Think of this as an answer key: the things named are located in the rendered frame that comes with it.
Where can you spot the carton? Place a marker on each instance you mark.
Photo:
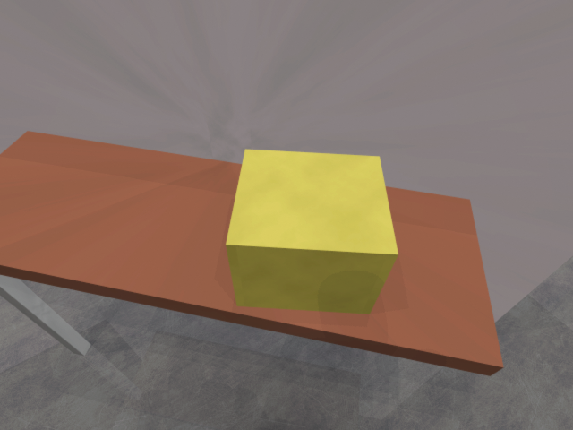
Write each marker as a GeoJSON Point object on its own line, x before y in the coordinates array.
{"type": "Point", "coordinates": [310, 231]}

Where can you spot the table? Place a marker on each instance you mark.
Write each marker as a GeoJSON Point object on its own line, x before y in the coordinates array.
{"type": "Point", "coordinates": [150, 227]}

